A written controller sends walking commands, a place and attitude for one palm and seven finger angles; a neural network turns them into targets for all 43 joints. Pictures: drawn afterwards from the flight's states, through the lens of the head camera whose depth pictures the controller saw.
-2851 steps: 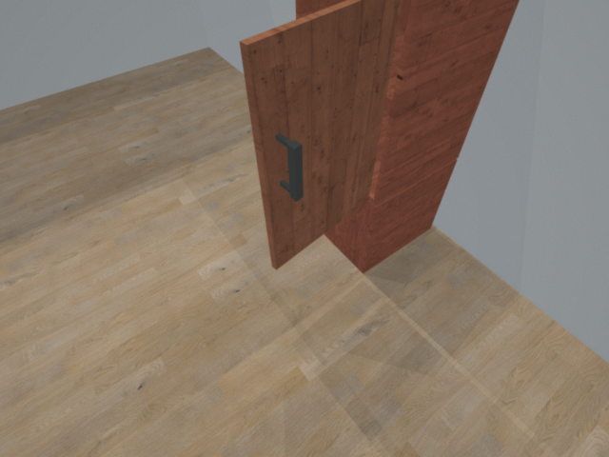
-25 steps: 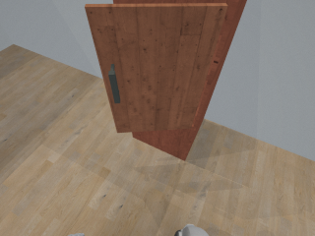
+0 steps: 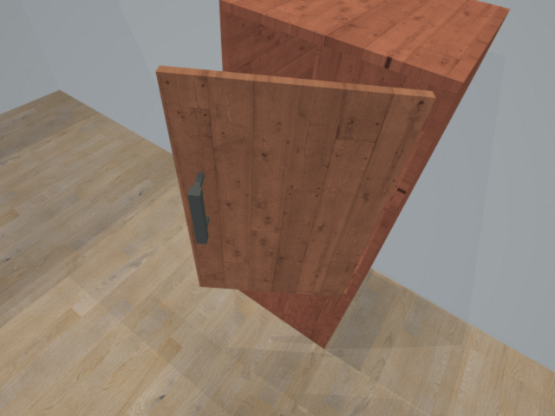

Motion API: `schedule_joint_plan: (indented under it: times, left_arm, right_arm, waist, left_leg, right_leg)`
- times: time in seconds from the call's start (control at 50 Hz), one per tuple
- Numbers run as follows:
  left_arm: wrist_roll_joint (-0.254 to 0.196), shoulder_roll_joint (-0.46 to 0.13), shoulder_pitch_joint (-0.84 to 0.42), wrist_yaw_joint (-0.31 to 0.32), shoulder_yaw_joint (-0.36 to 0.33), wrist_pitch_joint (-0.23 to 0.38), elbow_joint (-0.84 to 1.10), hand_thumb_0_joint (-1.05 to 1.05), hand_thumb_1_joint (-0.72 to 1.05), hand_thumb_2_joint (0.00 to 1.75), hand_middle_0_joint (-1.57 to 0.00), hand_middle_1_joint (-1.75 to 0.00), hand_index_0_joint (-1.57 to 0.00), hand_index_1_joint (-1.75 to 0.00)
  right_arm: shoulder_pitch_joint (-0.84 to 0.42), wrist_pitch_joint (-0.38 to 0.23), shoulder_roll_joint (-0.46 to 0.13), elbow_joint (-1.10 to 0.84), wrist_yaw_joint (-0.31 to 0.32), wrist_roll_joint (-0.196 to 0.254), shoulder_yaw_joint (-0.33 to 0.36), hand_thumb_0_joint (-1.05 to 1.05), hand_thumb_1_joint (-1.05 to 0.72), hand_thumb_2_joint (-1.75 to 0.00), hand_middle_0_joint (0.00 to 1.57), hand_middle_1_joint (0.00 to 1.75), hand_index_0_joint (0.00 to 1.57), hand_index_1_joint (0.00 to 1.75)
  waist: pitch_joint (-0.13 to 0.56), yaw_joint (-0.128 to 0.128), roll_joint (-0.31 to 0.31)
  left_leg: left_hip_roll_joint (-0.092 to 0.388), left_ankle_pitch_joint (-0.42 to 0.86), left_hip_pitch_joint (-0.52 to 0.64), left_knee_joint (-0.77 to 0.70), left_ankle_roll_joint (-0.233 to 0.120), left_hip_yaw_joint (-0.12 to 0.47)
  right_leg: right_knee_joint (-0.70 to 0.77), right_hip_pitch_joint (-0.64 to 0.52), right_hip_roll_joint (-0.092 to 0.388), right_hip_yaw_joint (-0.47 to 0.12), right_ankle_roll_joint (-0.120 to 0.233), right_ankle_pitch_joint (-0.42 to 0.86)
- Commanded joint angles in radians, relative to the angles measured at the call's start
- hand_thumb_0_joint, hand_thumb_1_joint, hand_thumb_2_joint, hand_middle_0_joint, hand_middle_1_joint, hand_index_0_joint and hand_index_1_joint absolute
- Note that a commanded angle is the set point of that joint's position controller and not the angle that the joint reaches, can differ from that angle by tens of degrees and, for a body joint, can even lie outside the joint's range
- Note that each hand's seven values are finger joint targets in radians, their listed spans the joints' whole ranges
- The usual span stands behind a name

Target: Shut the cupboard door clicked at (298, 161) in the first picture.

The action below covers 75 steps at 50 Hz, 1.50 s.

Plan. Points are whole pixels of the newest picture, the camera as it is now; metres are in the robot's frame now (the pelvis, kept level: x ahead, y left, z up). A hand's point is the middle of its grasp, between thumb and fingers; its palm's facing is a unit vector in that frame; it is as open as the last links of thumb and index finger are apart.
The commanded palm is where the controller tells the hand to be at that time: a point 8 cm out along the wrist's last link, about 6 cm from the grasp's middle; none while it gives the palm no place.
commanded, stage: come to a stop and stand still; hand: left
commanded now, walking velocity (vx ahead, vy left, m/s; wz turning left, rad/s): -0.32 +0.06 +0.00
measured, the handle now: (201, 209) +0.44 +0.19 +0.01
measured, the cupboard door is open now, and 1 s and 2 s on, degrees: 32 32 32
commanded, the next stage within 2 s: look again from close up in 1.02 s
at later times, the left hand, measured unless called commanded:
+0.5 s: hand out of the picture +0.02 +0.22 -0.18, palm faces +0.03 -0.98 -0.22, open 7.3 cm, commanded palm none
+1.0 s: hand out of the picture -0.07 +0.22 -0.17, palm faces -0.01 -0.99 -0.14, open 7.3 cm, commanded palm none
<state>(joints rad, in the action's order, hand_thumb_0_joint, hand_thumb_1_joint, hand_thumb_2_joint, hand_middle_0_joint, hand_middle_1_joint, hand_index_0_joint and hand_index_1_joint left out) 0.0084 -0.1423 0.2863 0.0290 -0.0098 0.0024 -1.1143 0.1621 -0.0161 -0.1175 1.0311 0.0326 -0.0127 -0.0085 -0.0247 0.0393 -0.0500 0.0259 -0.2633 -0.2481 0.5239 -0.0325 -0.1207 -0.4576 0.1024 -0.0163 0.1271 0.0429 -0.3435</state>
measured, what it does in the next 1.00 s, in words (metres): steps on the spot: left foot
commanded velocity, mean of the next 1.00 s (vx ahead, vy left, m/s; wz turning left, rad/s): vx -0.03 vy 0.01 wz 0.00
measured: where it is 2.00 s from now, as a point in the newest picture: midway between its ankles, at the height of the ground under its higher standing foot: outside the picture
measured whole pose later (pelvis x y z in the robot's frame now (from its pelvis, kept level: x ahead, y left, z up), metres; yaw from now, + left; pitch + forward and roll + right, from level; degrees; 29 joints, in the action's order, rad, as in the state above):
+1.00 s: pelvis -0.04 +0.05 +0.01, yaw -3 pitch -2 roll +0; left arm 0.02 -0.15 0.33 0.03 0.00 -0.01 -1.16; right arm 0.29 0.01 -0.13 1.13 0.02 -0.01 0.00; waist -0.04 0.01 -0.04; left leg -0.01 -0.16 -0.16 0.36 -0.04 -0.08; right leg -0.36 0.10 0.05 0.04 -0.03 -0.22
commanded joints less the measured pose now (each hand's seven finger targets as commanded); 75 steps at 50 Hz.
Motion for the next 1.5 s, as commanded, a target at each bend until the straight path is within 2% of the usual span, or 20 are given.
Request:
schedule_joint_plan:
  times: [0.0,0.1,0.16,0.2,0.28,0.34,0.36,0.38,0.4,0.42,0.46,0.58,1.06,1.08,1.1,1.12,1.14,1.16,1.28,1.48]
  left_arm:
    - [0.001,-0.131,0.068,0.024,-0.028,0.000,0.050,0.00,0.90,0.90,-0.20,-0.30,-0.20,-0.30]
    - [0.009,-0.157,0.060,0.028,-0.048,-0.010,0.089,0.00,0.90,0.90,-0.20,-0.30,-0.20,-0.30]
    - [0.021,-0.173,0.074,0.028,-0.054,-0.015,0.094,0.00,0.90,0.90,-0.20,-0.30,-0.20,-0.30]
    - [0.027,-0.186,0.076,0.033,-0.058,-0.019,0.097,0.00,0.90,0.90,-0.20,-0.30,-0.20,-0.30]
    - [0.026,-0.204,0.011,0.029,-0.061,-0.017,0.116,0.00,0.90,0.90,-0.20,-0.30,-0.20,-0.30]
    - [0.010,-0.207,-0.021,0.020,-0.054,-0.014,0.111,0.00,0.90,0.90,-0.20,-0.30,-0.20,-0.30]
    - [0.005,-0.186,-0.029,0.017,-0.050,-0.015,0.112,0.00,0.90,0.90,-0.20,-0.30,-0.20,-0.30]
    - [-0.002,-0.156,0.001,0.017,-0.042,-0.021,0.112,0.00,0.90,0.90,-0.20,-0.30,-0.20,-0.30]
    - [-0.004,-0.130,0.021,0.020,-0.034,-0.026,0.107,0.00,0.90,0.90,-0.20,-0.30,-0.20,-0.30]
    - [0.004,-0.121,0.026,0.021,-0.032,-0.031,0.099,0.00,0.90,0.90,-0.20,-0.30,-0.20,-0.30]
    - [0.007,-0.136,0.005,0.012,-0.031,-0.031,0.082,0.00,0.90,0.90,-0.20,-0.30,-0.20,-0.30]
    - [0.003,-0.137,0.003,0.003,-0.018,-0.016,0.043,0.00,0.90,0.90,-0.20,-0.30,-0.20,-0.30]
    - [0.009,-0.071,0.117,0.011,-0.001,-0.003,-0.023,0.00,0.90,0.90,-0.20,-0.30,-0.20,-0.30]
    - [0.008,-0.066,0.117,0.012,-0.001,-0.003,-0.025,0.00,0.90,0.90,-0.20,-0.30,-0.20,-0.30]
    - [0.030,-0.092,0.121,0.043,0.024,0.040,-0.021,0.00,0.90,0.90,-0.20,-0.30,-0.20,-0.30]
    - [0.012,-0.139,0.108,0.036,0.005,0.035,0.020,0.00,0.90,0.90,-0.20,-0.30,-0.20,-0.30]
    - [0.014,-0.127,0.099,0.026,0.002,0.026,0.028,0.00,0.90,0.90,-0.20,-0.30,-0.20,-0.30]
    - [0.017,-0.116,0.110,0.022,0.005,0.032,0.025,0.00,0.90,0.90,-0.20,-0.30,-0.20,-0.30]
    - [0.012,-0.081,0.090,0.012,0.014,0.030,0.042,0.00,0.90,0.90,-0.20,-0.30,-0.20,-0.30]
    - [0.007,-0.130,0.065,0.012,0.006,0.032,0.060,0.00,0.90,0.90,-0.20,-0.30,-0.20,-0.30]
  right_arm:
    - [0.101,0.017,-0.169,-0.014,0.028,0.011,0.045,0.00,-0.90,-0.90,0.20,0.30,0.20,0.30]
    - [0.086,0.049,-0.189,-0.046,0.020,0.005,0.074,0.00,-0.90,-0.90,0.20,0.30,0.20,0.30]
    - [0.039,0.062,-0.140,-0.072,0.007,0.004,0.069,0.00,-0.90,-0.90,0.20,0.30,0.20,0.30]
    - [-0.011,0.069,-0.127,-0.080,0.004,0.003,0.069,0.00,-0.90,-0.90,0.20,0.30,0.20,0.30]
    - [-0.008,0.064,-0.122,-0.060,-0.003,0.010,0.058,0.00,-0.90,-0.90,0.20,0.30,0.20,0.30]
    - [0.076,0.050,-0.121,-0.017,-0.007,0.007,0.049,0.00,-0.90,-0.90,0.20,0.30,0.20,0.30]
    - [0.106,0.040,-0.129,0.002,-0.008,0.006,0.049,0.00,-0.90,-0.90,0.20,0.30,0.20,0.30]
    - [0.106,0.027,-0.182,0.000,-0.005,-0.002,0.050,0.00,-0.90,-0.90,0.20,0.30,0.20,0.30]
    - [0.087,0.024,-0.215,-0.006,0.002,-0.004,0.052,0.00,-0.90,-0.90,0.20,0.30,0.20,0.30]
    - [0.056,0.028,-0.219,-0.002,0.001,-0.006,0.050,0.00,-0.90,-0.90,0.20,0.30,0.20,0.30]
    - [0.031,0.020,-0.195,-0.002,0.003,0.001,0.038,0.00,-0.90,-0.90,0.20,0.30,0.20,0.30]
    - [0.083,0.012,-0.173,0.029,-0.001,0.005,0.030,0.00,-0.90,-0.90,0.20,0.30,0.20,0.30]
    - [0.195,0.003,-0.121,0.082,0.005,0.009,0.030,0.00,-0.90,-0.90,0.20,0.30,0.20,0.30]
    - [0.196,0.002,-0.113,0.086,0.005,0.008,0.029,0.00,-0.90,-0.90,0.20,0.30,0.20,0.30]
    - [0.121,-0.022,-0.160,0.018,-0.015,0.006,0.012,0.00,-0.90,-0.90,0.20,0.30,0.20,0.30]
    - [0.166,-0.013,-0.107,-0.003,-0.019,0.002,0.019,0.00,-0.90,-0.90,0.20,0.30,0.20,0.30]
    - [0.179,-0.012,-0.123,-0.001,-0.016,-0.001,0.025,0.00,-0.90,-0.90,0.20,0.30,0.20,0.30]
    - [0.190,-0.019,-0.125,-0.004,-0.017,-0.007,0.020,0.00,-0.90,-0.90,0.20,0.30,0.20,0.30]
    - [0.185,-0.015,-0.129,-0.029,-0.017,-0.002,0.023,0.00,-0.90,-0.90,0.20,0.30,0.20,0.30]
    - [0.158,-0.021,-0.146,0.002,-0.017,-0.001,0.016,0.00,-0.90,-0.90,0.20,0.30,0.20,0.30]
  waist:
    - [0.061,-0.046,0.144]
    - [0.133,-0.042,-0.013]
    - [0.087,-0.013,-0.121]
    - [0.053,0.005,-0.130]
    - [0.000,-0.019,-0.106]
    - [0.022,-0.050,-0.084]
    - [0.026,-0.056,-0.034]
    - [0.037,-0.032,0.111]
    - [0.034,-0.013,0.167]
    - [-0.009,-0.002,0.134]
    - [-0.061,-0.001,0.139]
    - [0.000,-0.022,0.094]
    - [-0.078,-0.036,0.034]
    - [-0.077,-0.037,0.038]
    - [-0.116,-0.021,0.157]
    - [-0.049,-0.057,0.172]
    - [-0.074,-0.053,0.194]
    - [-0.038,-0.043,0.223]
    - [-0.046,-0.042,0.004]
    - [-0.051,-0.036,0.005]
  left_leg:
    - [0.165,0.825,0.198,-0.028,-0.026,0.138]
    - [0.128,0.582,0.138,0.054,-0.002,0.097]
    - [0.004,-0.057,-0.063,0.216,0.046,0.053]
    - [-0.021,-0.276,-0.184,0.379,0.054,0.097]
    - [0.004,-0.228,-0.152,0.267,0.062,0.099]
    - [0.002,0.058,0.040,-0.016,0.061,0.073]
    - [0.033,0.253,0.124,-0.092,0.046,0.114]
    - [0.137,0.445,0.132,-0.116,-0.005,0.242]
    - [0.209,0.478,0.057,-0.143,-0.063,0.303]
    - [0.207,0.321,-0.033,-0.169,-0.066,0.280]
    - [0.139,0.254,-0.040,-0.180,-0.025,0.250]
    - [0.095,0.143,0.039,-0.216,0.010,0.199]
    - [0.077,0.014,0.052,-0.274,0.010,0.175]
    - [0.074,0.029,0.051,-0.271,0.010,0.176]
    - [0.086,0.240,-0.029,-0.075,0.034,0.136]
    - [0.052,0.030,-0.003,-0.106,0.030,0.153]
    - [0.055,-0.081,-0.053,-0.150,0.015,0.171]
    - [0.063,-0.014,-0.072,-0.151,0.007,0.200]
    - [0.064,-0.038,-0.060,-0.167,-0.020,0.209]
    - [0.057,0.133,0.012,-0.137,-0.010,0.148]
  right_leg:
    - [0.017,0.068,0.150,-0.142,-0.016,0.577]
    - [-0.025,0.026,0.206,-0.181,0.030,0.771]
    - [0.015,-0.058,0.329,-0.269,0.126,1.042]
    - [0.030,-0.109,0.372,-0.290,0.191,1.120]
    - [0.028,-0.069,0.313,-0.221,0.172,0.930]
    - [-0.024,0.010,0.237,-0.174,0.091,0.703]
    - [-0.054,0.066,0.201,-0.153,0.041,0.547]
    - [-0.073,0.091,0.134,-0.128,-0.011,0.340]
    - [-0.052,0.044,0.098,-0.109,-0.035,0.135]
    - [-0.020,-0.006,0.083,-0.119,-0.031,0.044]
    - [0.051,0.007,0.104,-0.133,-0.025,0.143]
    - [0.127,-0.011,0.120,-0.150,-0.023,0.167]
    - [0.161,0.063,0.116,-0.150,-0.034,0.139]
    - [0.158,0.065,0.119,-0.151,-0.033,0.145]
    - [0.123,0.119,0.159,-0.159,-0.023,0.268]
    - [0.098,0.123,0.153,-0.151,-0.002,0.048]
    - [0.062,0.141,0.127,-0.133,0.002,-0.026]
    - [0.031,0.107,0.113,-0.119,0.002,0.030]
    - [0.028,0.154,0.108,-0.130,-0.006,0.007]
    - [0.054,0.154,0.128,-0.158,-0.013,0.110]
